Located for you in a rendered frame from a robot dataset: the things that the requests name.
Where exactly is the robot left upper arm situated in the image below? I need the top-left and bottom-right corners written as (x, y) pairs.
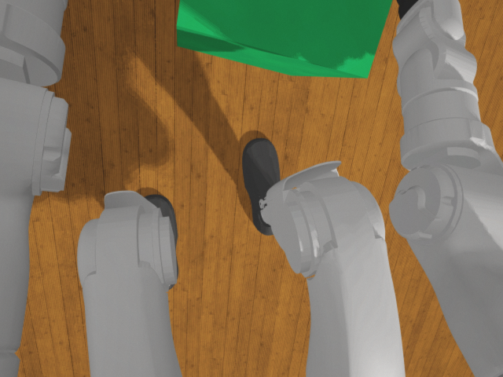
top-left (0, 78), bottom-right (72, 377)

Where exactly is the right robot hand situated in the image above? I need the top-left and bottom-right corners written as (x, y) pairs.
top-left (396, 0), bottom-right (418, 20)

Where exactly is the left robot forearm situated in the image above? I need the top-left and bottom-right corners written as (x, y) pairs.
top-left (0, 0), bottom-right (68, 86)

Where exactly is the carton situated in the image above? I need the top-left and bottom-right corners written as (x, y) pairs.
top-left (177, 0), bottom-right (392, 79)

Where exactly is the robot left thigh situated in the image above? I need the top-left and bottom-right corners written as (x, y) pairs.
top-left (83, 205), bottom-right (182, 377)

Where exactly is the right robot forearm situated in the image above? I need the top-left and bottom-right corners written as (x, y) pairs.
top-left (392, 0), bottom-right (503, 177)

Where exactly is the robot left foot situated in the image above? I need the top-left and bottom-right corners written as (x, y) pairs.
top-left (145, 194), bottom-right (178, 290)

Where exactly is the robot right upper arm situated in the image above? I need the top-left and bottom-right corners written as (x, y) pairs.
top-left (389, 163), bottom-right (503, 377)

